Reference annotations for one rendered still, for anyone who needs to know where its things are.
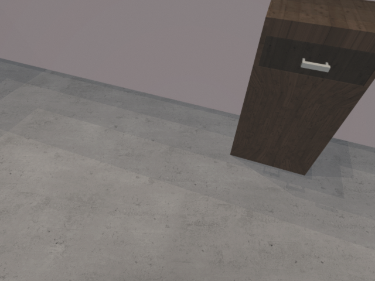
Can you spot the handle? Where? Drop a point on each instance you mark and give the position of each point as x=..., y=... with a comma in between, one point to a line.
x=315, y=66

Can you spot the drawer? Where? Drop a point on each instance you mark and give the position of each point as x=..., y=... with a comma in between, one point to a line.
x=346, y=65

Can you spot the cabinet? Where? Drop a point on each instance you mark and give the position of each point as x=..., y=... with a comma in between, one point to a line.
x=287, y=118

